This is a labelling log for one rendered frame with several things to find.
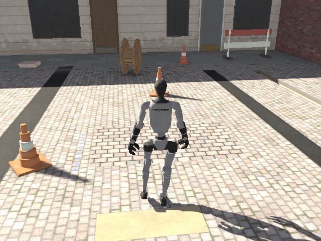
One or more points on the right robot hand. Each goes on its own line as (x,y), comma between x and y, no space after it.
(181,141)

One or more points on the robot left foot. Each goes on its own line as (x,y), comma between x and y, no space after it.
(143,195)

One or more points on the left robot thigh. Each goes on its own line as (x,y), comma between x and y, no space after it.
(147,149)

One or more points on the left robot hand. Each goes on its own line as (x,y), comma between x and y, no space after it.
(130,148)

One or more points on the robot left forearm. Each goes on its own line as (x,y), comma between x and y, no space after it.
(134,135)

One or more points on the robot right forearm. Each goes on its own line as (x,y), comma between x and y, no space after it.
(183,132)

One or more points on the left robot upper arm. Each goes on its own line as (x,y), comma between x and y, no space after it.
(141,114)

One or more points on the right robot upper arm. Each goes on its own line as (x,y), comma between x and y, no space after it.
(176,106)

